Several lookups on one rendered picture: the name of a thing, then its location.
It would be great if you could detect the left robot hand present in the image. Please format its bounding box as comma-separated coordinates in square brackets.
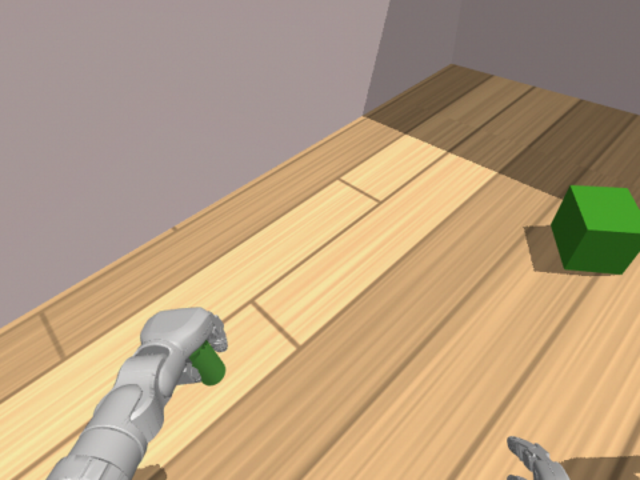
[140, 307, 228, 385]

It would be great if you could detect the left robot arm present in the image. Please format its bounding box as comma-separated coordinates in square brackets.
[46, 340, 185, 480]

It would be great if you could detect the right robot hand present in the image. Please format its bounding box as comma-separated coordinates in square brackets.
[507, 436, 570, 480]

